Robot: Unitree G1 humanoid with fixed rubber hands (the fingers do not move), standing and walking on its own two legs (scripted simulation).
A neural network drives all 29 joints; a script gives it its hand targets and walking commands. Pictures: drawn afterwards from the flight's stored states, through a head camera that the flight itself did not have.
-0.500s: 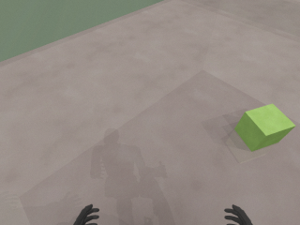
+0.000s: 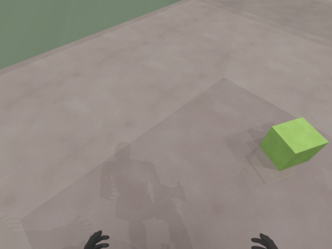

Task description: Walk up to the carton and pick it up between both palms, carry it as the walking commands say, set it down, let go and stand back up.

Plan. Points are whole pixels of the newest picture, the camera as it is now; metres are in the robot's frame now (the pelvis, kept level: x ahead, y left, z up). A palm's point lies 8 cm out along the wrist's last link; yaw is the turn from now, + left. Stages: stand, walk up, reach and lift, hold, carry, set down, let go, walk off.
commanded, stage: stand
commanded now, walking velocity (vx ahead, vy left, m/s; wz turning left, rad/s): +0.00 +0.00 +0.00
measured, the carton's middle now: (291, 143) +0.83 -0.78 -0.65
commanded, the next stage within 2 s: walk up in 1.16 s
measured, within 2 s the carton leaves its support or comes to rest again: neither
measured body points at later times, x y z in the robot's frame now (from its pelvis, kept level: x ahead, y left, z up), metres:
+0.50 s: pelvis +0.00 +0.00 +0.01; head +0.01 +0.01 +0.46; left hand +0.08 +0.23 -0.14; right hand +0.05 -0.24 -0.13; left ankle -0.01 +0.10 -0.73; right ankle +0.00 -0.14 -0.73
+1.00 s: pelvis +0.00 +0.00 +0.01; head +0.02 +0.00 +0.46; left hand +0.02 +0.22 -0.15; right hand +0.02 -0.23 -0.14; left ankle -0.01 +0.10 -0.73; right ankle +0.00 -0.14 -0.73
